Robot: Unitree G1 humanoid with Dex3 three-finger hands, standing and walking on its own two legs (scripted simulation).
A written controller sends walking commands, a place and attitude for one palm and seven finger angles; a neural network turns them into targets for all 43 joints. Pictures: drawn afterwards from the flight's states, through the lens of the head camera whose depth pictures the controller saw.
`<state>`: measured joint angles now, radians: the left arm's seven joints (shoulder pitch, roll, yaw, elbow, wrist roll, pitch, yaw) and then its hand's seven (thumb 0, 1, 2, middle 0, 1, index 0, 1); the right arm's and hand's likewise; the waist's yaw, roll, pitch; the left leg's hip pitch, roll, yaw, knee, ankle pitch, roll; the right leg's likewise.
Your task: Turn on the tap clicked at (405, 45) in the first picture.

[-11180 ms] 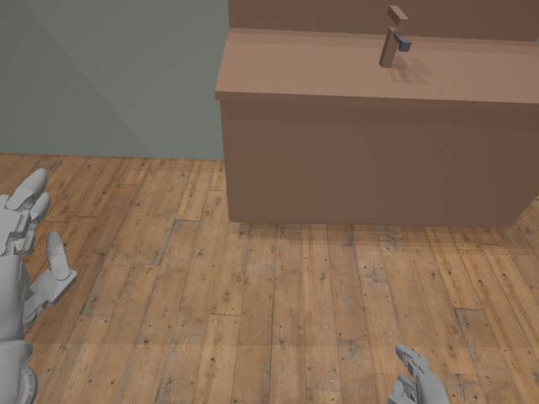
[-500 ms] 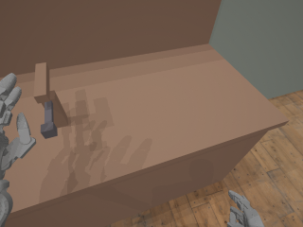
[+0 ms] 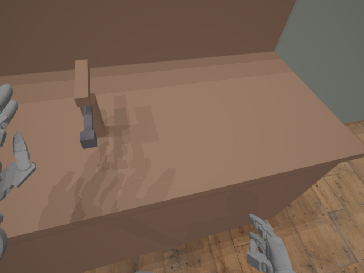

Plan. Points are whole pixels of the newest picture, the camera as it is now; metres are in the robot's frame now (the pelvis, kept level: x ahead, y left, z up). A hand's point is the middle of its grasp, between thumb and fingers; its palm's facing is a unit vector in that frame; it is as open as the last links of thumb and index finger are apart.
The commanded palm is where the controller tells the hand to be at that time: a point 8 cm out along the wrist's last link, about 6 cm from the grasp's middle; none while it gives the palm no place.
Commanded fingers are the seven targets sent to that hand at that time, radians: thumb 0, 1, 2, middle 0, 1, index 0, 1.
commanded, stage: look again from close up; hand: left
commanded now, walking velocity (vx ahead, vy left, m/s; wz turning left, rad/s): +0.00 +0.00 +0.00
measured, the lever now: (88, 139) +0.34 +0.24 +0.09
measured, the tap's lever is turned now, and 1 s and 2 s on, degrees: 0 0 0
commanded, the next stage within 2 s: shuffle to correct the standing spot in 0.42 s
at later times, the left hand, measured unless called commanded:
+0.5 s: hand (54, 166) +0.23 +0.23 +0.17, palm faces +0.35 -0.88 -0.33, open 7.5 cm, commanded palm +0.17 +0.27 +0.18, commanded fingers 0.00 0.90 0.90 -0.20 -0.30 -0.20 -0.30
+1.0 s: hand (80, 165) +0.23 +0.19 +0.17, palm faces +0.33 -0.90 -0.30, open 7.5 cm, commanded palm +0.18 +0.23 +0.18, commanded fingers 0.00 0.90 0.90 -0.20 -0.30 -0.20 -0.30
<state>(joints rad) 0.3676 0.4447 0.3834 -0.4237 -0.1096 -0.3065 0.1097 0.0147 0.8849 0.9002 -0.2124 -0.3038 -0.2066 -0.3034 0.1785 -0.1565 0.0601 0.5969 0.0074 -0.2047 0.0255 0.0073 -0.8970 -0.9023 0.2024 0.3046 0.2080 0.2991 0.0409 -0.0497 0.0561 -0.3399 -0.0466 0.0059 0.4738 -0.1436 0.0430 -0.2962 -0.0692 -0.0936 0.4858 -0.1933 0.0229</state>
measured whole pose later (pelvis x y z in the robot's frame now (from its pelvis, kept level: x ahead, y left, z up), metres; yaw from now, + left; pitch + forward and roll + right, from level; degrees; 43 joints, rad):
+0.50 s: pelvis +0.01 -0.01 +0.00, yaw +1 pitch +0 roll -1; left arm 0.44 0.42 0.36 -0.48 -0.14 -0.25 0.11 0.02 0.89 0.90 -0.21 -0.30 -0.21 -0.30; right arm 0.20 -0.22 0.01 0.59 0.04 -0.18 -0.01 0.01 -0.90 -0.90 0.20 0.30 0.20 0.30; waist 0.02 -0.03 0.07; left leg -0.30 -0.03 -0.02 0.47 -0.16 0.03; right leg -0.25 -0.05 -0.12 0.46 -0.20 0.01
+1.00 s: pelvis +0.01 -0.05 +0.00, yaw -1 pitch +0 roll -1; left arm 0.42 0.40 0.34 -0.50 -0.16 -0.19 0.10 0.02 0.89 0.90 -0.21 -0.30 -0.20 -0.30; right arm 0.16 -0.18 0.02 0.57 0.03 -0.15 -0.01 0.01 -0.90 -0.90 0.20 0.30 0.21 0.30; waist 0.03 -0.03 0.05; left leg -0.30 0.03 -0.02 0.47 -0.16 -0.02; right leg -0.25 0.01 -0.11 0.45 -0.20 -0.04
